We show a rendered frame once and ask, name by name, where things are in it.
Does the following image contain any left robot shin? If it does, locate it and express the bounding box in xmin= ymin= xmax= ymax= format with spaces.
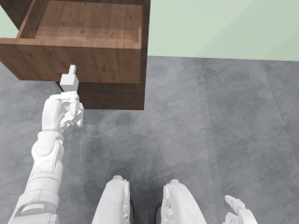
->
xmin=107 ymin=175 xmax=130 ymax=224

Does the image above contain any right robot thigh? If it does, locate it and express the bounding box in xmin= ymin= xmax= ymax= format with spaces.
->
xmin=164 ymin=182 xmax=206 ymax=224

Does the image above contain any left robot forearm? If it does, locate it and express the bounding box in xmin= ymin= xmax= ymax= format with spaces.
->
xmin=8 ymin=130 xmax=64 ymax=224

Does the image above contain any handle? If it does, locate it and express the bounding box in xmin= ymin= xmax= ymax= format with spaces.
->
xmin=60 ymin=64 xmax=79 ymax=91

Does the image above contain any cabinet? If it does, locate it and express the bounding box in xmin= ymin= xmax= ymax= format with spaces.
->
xmin=0 ymin=0 xmax=151 ymax=110

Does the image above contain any left robot upper arm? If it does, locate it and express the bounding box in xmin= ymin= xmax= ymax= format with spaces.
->
xmin=9 ymin=212 xmax=59 ymax=224

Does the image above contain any robot left hand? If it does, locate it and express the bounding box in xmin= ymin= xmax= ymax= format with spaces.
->
xmin=42 ymin=91 xmax=84 ymax=135

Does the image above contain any drawer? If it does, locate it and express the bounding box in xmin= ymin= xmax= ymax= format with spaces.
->
xmin=0 ymin=0 xmax=142 ymax=84

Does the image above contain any robot right hand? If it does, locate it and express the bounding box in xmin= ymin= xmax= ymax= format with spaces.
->
xmin=222 ymin=195 xmax=258 ymax=224

